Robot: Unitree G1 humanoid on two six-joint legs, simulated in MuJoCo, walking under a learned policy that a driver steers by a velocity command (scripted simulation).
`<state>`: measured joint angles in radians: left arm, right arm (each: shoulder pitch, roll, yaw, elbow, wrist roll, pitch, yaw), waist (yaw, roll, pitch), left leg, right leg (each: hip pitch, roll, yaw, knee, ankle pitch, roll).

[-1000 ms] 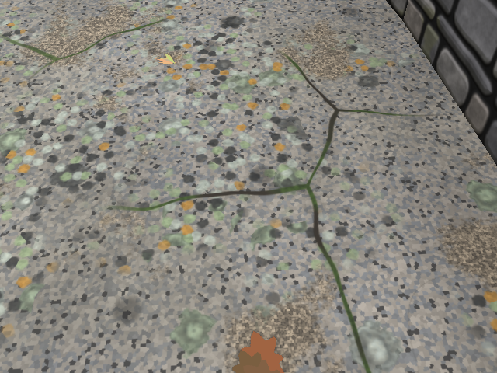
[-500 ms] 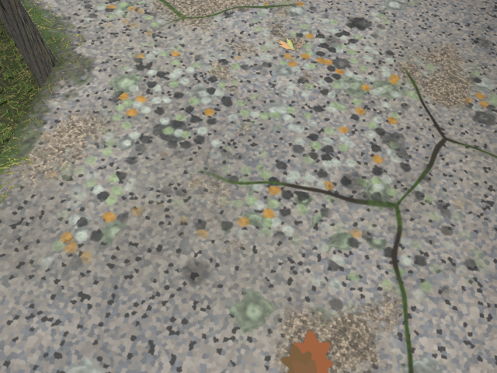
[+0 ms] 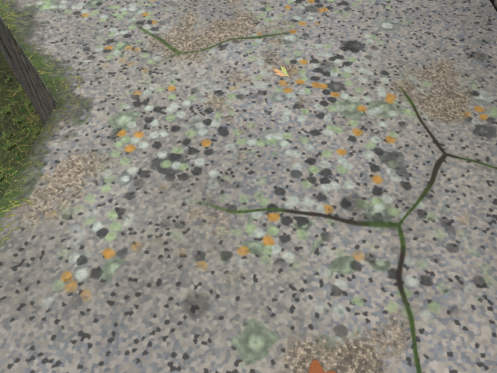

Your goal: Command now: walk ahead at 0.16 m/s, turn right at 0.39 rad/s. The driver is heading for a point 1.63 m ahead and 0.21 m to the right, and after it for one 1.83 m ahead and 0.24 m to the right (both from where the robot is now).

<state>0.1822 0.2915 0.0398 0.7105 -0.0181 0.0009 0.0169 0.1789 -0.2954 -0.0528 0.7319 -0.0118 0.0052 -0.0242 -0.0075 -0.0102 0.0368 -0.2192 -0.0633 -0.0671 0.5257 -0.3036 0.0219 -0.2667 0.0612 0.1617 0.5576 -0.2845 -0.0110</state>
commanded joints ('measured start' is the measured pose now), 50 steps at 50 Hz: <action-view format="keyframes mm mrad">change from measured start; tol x64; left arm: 1 -90 112 28 -119 -6 -8 11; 50 72 166 8 -102 -11 -136 -33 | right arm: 1 82 -121 -40 -51 11 -38 4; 50 169 -164 -44 -107 30 -80 52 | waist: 1 -57 75 -2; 50 -90 36 -201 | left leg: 1 136 156 -212 -197 -355 106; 16 125 328 55 -291 240 122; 22 -688 95 -36 826 -161 -29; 50 426 325 -492 -218 61 304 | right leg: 1 -273 -28 76 22 -330 -61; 18 101 -11 -273 29 81 -77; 21 600 -415 733 -327 -373 -351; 45 387 -247 -176 45 1133 -107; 50 -515 -93 -34 773 -118 -2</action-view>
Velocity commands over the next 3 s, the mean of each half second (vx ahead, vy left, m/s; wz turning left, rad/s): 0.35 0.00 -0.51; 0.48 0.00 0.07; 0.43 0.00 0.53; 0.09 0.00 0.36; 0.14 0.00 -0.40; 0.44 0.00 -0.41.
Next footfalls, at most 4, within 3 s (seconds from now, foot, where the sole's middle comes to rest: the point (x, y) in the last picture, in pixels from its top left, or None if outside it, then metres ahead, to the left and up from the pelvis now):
0.38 right None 0.21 -0.21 -0.77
0.92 left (303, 335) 0.59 -0.12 -0.77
1.36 right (380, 259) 0.83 -0.38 -0.77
1.82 left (296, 259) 0.84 -0.12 -0.77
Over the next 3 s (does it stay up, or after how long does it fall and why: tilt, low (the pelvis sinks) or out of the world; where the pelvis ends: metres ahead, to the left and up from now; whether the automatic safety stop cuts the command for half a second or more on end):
stays up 1.08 -0.24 0.01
